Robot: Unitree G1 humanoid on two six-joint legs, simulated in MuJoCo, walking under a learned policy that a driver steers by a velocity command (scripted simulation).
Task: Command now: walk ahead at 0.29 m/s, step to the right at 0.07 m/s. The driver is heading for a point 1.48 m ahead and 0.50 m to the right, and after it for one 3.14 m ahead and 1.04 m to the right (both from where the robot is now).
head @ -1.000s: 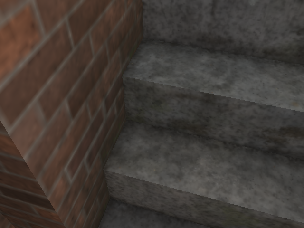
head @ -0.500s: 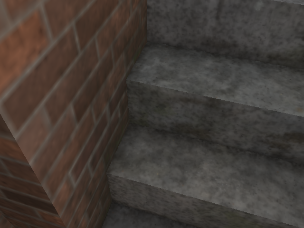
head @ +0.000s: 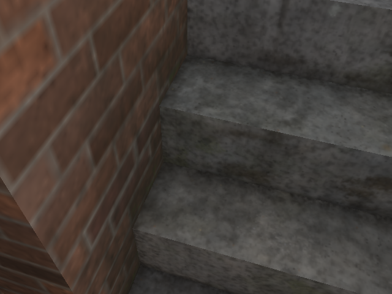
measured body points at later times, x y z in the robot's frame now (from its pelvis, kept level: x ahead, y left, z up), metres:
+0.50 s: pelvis +0.00 -0.01 +0.00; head +0.00 +0.00 +0.45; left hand +0.07 +0.24 -0.14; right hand +0.08 -0.24 -0.14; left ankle -0.05 +0.10 -0.75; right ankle -0.01 -0.12 -0.75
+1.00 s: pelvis -0.01 +0.00 +0.00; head +0.01 +0.00 +0.45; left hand +0.05 +0.25 -0.15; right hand +0.03 -0.24 -0.15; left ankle -0.05 +0.10 -0.75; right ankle -0.01 -0.12 -0.75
